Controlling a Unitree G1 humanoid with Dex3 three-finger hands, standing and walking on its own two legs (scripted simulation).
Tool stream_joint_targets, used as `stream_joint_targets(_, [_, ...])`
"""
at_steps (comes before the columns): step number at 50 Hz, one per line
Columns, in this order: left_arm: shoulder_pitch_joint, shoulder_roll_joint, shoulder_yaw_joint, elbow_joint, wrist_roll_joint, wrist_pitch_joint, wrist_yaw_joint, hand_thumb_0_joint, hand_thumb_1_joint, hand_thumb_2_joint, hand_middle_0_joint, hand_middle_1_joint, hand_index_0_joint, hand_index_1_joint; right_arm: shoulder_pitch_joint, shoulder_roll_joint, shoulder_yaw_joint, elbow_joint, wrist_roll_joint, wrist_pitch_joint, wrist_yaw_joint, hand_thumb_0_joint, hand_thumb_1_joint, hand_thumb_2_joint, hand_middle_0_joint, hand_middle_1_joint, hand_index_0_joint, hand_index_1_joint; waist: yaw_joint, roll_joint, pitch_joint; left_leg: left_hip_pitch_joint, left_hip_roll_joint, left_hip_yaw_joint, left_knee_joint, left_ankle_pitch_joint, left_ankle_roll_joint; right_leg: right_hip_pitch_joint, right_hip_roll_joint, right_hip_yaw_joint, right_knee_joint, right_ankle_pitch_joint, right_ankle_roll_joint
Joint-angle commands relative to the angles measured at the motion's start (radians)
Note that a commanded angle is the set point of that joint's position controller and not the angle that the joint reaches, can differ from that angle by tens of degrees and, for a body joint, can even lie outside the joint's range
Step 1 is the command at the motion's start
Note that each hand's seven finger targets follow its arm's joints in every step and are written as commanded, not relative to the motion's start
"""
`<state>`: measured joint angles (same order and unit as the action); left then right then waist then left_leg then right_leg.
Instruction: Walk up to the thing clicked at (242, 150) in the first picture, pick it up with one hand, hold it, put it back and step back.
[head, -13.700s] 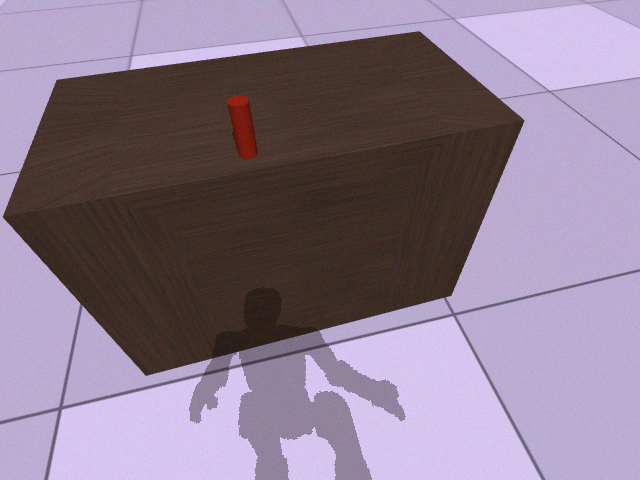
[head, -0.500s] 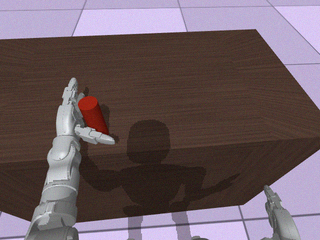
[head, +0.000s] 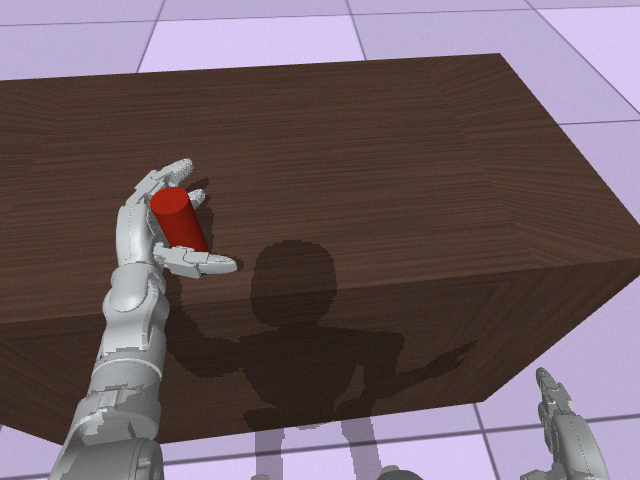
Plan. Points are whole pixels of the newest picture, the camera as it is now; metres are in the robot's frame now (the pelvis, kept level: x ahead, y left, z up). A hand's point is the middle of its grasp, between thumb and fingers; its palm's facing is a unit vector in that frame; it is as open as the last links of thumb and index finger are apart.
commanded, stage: close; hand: left
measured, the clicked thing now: (184, 234) +0.41 +0.16 +0.09
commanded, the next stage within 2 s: settle in 0.36 s
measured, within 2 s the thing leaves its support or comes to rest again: leaves its support in 0.74 s
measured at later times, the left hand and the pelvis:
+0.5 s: hand (185, 222) +0.44 +0.17 +0.08, palm faces +0.07 -1.00 +0.01, open 6.8 cm; pelvis +0.00 +0.01 +0.00, yaw +0 degrees
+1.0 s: hand (179, 194) +0.45 +0.17 +0.13, palm faces +0.08 -1.00 -0.02, open 5.6 cm; pelvis +0.01 +0.00 +0.01, yaw +0 degrees
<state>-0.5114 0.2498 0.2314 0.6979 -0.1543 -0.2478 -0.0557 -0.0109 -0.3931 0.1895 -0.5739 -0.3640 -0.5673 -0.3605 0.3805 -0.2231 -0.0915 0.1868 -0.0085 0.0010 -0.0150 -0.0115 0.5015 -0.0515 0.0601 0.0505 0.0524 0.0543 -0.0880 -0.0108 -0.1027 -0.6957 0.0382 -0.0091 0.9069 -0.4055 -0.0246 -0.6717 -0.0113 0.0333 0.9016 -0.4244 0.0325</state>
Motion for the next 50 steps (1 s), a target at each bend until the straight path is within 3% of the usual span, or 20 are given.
stream_joint_targets(1, [-0.425,0.124,-0.016,-0.279,-0.002,-0.086,-0.013,0.000,-0.206,0.420,-0.865,-0.631,-0.860,-0.630,-0.038,-0.127,-0.059,-0.168,0.000,-0.058,-0.008,0.000,0.508,-0.053,0.050,0.050,0.049,0.050,0.001,0.071,-0.352,0.230,-0.029,0.022,-0.111,0.202,0.033,0.106,0.020,-0.038,-0.124,0.268,-0.033])
stream_joint_targets(4, [-0.360,0.157,0.027,-0.213,-0.003,-0.080,0.013,0.000,-0.172,0.459,-0.922,-0.691,-0.920,-0.687,-0.057,-0.196,-0.118,-0.195,0.002,-0.058,-0.017,0.000,0.508,-0.052,0.050,0.050,0.049,0.050,0.005,0.009,-0.349,0.222,-0.022,0.013,-0.120,0.173,0.033,0.112,0.024,-0.043,-0.125,0.239,-0.033])
stream_joint_targets(6, [-0.367,0.163,0.042,-0.233,0.002,-0.093,0.027,0.000,-0.134,0.491,-0.953,-0.727,-0.954,-0.721,-0.032,-0.150,-0.078,-0.187,0.001,-0.052,-0.012,0.000,0.510,-0.051,0.050,0.050,0.049,0.050,0.010,0.019,-0.351,0.210,-0.022,0.013,-0.117,0.181,0.033,0.125,0.024,-0.044,-0.120,0.244,-0.034])
stream_joint_targets(10, [-0.356,0.170,0.062,-0.198,0.005,-0.114,0.030,0.000,-0.026,0.629,-1.076,-0.862,-1.074,-0.860,-0.023,-0.145,-0.087,-0.177,0.004,-0.046,-0.012,0.000,0.511,-0.052,0.050,0.050,0.049,0.050,0.004,-0.023,-0.307,0.175,-0.026,0.016,-0.118,0.169,0.036,0.117,0.027,-0.044,-0.118,0.238,-0.030])
stream_joint_targets(13, [-0.439,0.128,0.003,-0.189,0.012,-0.124,0.011,0.000,0.042,0.708,-1.171,-0.956,-1.168,-0.955,-0.031,-0.114,-0.060,-0.142,0.001,-0.051,-0.008,0.000,0.505,-0.053,0.050,0.050,0.049,0.050,-0.015,0.022,-0.295,0.177,-0.025,0.016,-0.116,0.141,0.035,0.069,0.024,-0.039,-0.114,0.215,-0.033])
stream_joint_targets(15, [-0.477,0.178,0.025,-0.196,0.014,-0.125,0.010,0.000,0.090,0.752,-1.207,-0.989,-1.201,-0.992,-0.040,-0.148,-0.085,-0.158,0.002,-0.058,-0.010,0.000,0.508,-0.054,0.050,0.050,0.049,0.050,-0.021,0.056,-0.343,0.210,-0.021,0.011,-0.109,0.166,0.031,0.060,0.023,-0.038,-0.105,0.231,-0.036])
stream_joint_targets(17, [-0.514,0.195,0.029,-0.194,0.015,-0.123,0.008,0.000,0.127,0.781,-1.248,-1.021,-1.241,-1.024,-0.033,-0.137,-0.070,-0.141,-0.001,-0.055,-0.013,0.000,0.511,-0.053,0.050,0.050,0.049,0.050,-0.020,0.070,-0.366,0.222,-0.023,0.016,-0.097,0.184,0.032,0.066,0.021,-0.035,-0.104,0.253,-0.034])
stream_joint_targets(18, [-0.520,0.219,0.042,-0.196,0.015,-0.121,0.008,0.000,0.159,0.800,-1.267,-1.043,-1.264,-1.042,-0.024,-0.159,-0.094,-0.124,-0.001,-0.054,-0.016,0.000,0.514,-0.051,0.050,0.050,0.049,0.050,-0.023,0.078,-0.381,0.235,-0.022,0.015,-0.093,0.203,0.031,0.068,0.021,-0.035,-0.100,0.270,-0.035])
stream_joint_targets(19, [-0.491,0.198,0.040,-0.135,0.013,-0.111,0.005,0.000,0.189,0.836,-1.300,-1.080,-1.296,-1.080,-0.017,-0.175,-0.108,-0.123,-0.002,-0.052,-0.016,0.000,0.514,-0.051,0.050,0.050,0.049,0.050,-0.033,0.057,-0.382,0.242,-0.017,0.010,-0.090,0.217,0.032,0.051,0.023,-0.038,-0.098,0.273,-0.035])
stream_joint_targets(21, [-0.443,0.202,0.057,-0.086,0.008,-0.103,-0.002,0.000,0.251,0.922,-1.355,-1.152,-1.351,-1.154,-0.028,-0.160,-0.085,-0.131,-0.001,-0.052,-0.012,0.000,0.519,-0.051,0.050,0.049,0.049,0.049,-0.014,0.039,-0.356,0.210,-0.021,0.010,-0.092,0.203,0.034,0.066,0.024,-0.040,-0.106,0.259,-0.035])
stream_joint_targets(23, [-0.475,0.173,0.034,-0.114,0.001,-0.110,-0.010,0.000,0.341,1.048,-1.417,-1.262,-1.410,-1.270,-0.023,-0.131,-0.059,-0.128,-0.001,-0.052,-0.005,0.000,0.525,-0.052,0.049,0.049,0.049,0.049,-0.015,0.059,-0.371,0.208,-0.019,0.008,-0.090,0.212,0.031,0.062,0.025,-0.044,-0.102,0.259,-0.038])
stream_joint_targets(26, [-0.485,0.205,0.043,-0.136,0.006,-0.112,-0.010,0.000,0.569,1.246,-1.363,-1.342,-1.355,-1.358,-0.033,-0.143,-0.064,-0.147,0.000,-0.047,-0.002,0.000,0.540,-0.055,0.050,0.050,0.050,0.050,0.001,0.071,-0.399,0.233,-0.014,0.002,-0.099,0.241,0.024,0.075,0.028,-0.056,-0.093,0.262,-0.044])
stream_joint_targets(30, [-0.556,0.227,0.050,-0.200,0.010,-0.111,0.001,0.000,0.672,1.359,-1.369,-1.398,-1.355,-1.421,-0.052,-0.126,-0.045,-0.155,0.000,-0.046,-0.006,0.000,0.542,-0.058,0.050,0.050,0.050,0.050,0.001,0.066,-0.446,0.246,-0.016,0.006,-0.088,0.284,0.029,0.116,0.025,-0.050,-0.089,0.316,-0.038])
stream_joint_targets(34, [-0.536,0.218,0.045,-0.186,0.004,-0.083,0.021,0.000,0.659,1.364,-1.401,-1.427,-1.390,-1.448,-0.044,-0.140,-0.048,-0.177,0.006,-0.040,-0.015,0.000,0.545,-0.055,0.050,0.050,0.050,0.050,-0.001,0.030,-0.416,0.239,-0.018,0.010,-0.111,0.229,0.032,0.124,0.026,-0.045,-0.113,0.277,-0.035])
stream_joint_targets(35, [-0.591,0.265,0.065,-0.254,0.006,-0.087,0.026,0.000,0.681,1.413,-1.392,-1.441,-1.377,-1.469,-0.041,-0.141,-0.058,-0.154,0.006,-0.033,-0.016,0.000,0.552,-0.056,0.050,0.050,0.050,0.050,0.009,0.069,-0.409,0.236,-0.024,0.015,-0.117,0.203,0.030,0.127,0.024,-0.041,-0.120,0.259,-0.036])
stream_joint_targets(36, [-0.577,0.263,0.068,-0.245,0.004,-0.080,0.028,0.000,0.676,1.373,-1.412,-1.444,-1.406,-1.460,-0.010,-0.151,-0.069,-0.128,0.003,-0.029,-0.020,0.000,0.549,-0.054,0.050,0.049,0.050,0.049,0.003,0.073,-0.428,0.269,-0.022,0.013,-0.118,0.215,0.029,0.118,0.026,-0.044,-0.121,0.265,-0.035])
stream_joint_targets(37, [-0.573,0.226,0.034,-0.252,0.005,-0.072,0.024,0.000,0.635,1.368,-1.442,-1.468,-1.443,-1.479,-0.023,-0.137,-0.058,-0.140,0.007,-0.029,-0.019,0.000,0.551,-0.053,0.050,0.050,0.050,0.050,0.001,0.070,-0.408,0.265,-0.025,0.015,-0.121,0.216,0.031,0.121,0.026,-0.044,-0.128,0.271,-0.034])
stream_joint_targets(41, [-0.565,0.231,0.042,-0.243,0.001,-0.037,0.022,0.000,0.551,1.354,-1.435,-1.464,-1.438,-1.476,-0.039,-0.104,-0.016,-0.163,0.015,-0.031,-0.021,0.000,0.548,-0.053,0.050,0.050,0.050,0.050,0.007,0.028,-0.402,0.256,-0.028,0.022,-0.118,0.269,0.038,0.176,0.024,-0.040,-0.136,0.339,-0.026])
stream_joint_targets(44, [-0.534,0.201,0.028,-0.175,0.000,-0.003,0.016,0.000,0.568,1.376,-1.422,-1.461,-1.419,-1.479,-0.056,-0.120,-0.033,-0.126,0.018,-0.034,-0.025,0.000,0.554,-0.053,0.050,0.050,0.050,0.050,0.005,0.035,-0.319,0.246,-0.025,0.023,-0.147,0.222,0.035,0.144,0.025,-0.039,-0.155,0.283,-0.032])
stream_joint_targets(50, [-0.565,0.223,0.034,-0.218,-0.005,0.027,0.008,0.000,0.607,1.385,-1.428,-1.473,-1.433,-1.483,-0.060,-0.119,-0.034,-0.105,0.025,-0.045,-0.028,0.000,0.557,-0.051,0.050,0.050,0.050,0.050,0.015,0.065,-0.349,0.306,-0.021,0.020,-0.161,0.263,0.029,0.163,0.029,-0.048,-0.164,0.302,-0.035])
